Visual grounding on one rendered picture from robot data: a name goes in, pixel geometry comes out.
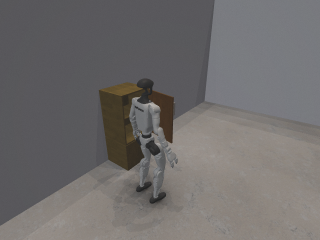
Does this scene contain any humanoid robot head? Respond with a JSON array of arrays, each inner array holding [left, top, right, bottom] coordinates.
[[137, 78, 154, 104]]

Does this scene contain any robot left upper arm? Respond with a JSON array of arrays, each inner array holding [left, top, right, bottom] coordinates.
[[129, 97, 139, 120]]

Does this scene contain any robot right forearm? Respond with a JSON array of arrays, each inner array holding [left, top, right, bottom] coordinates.
[[157, 127, 172, 154]]

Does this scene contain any handle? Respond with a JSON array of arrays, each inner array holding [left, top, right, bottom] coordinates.
[[173, 102, 176, 115]]

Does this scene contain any robot right upper arm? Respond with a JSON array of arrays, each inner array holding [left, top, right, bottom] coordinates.
[[149, 103, 161, 135]]

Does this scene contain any right robot hand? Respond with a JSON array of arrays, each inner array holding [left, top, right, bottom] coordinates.
[[166, 151, 178, 168]]

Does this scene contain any left robot hand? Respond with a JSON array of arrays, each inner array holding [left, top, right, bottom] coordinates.
[[133, 129, 141, 140]]

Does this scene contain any robot left thigh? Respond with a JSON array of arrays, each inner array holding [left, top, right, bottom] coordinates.
[[136, 136, 151, 168]]

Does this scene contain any cupboard door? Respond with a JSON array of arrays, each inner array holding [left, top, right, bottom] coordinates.
[[148, 89, 174, 144]]

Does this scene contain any robot left forearm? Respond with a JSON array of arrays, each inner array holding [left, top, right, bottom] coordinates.
[[129, 118, 139, 132]]

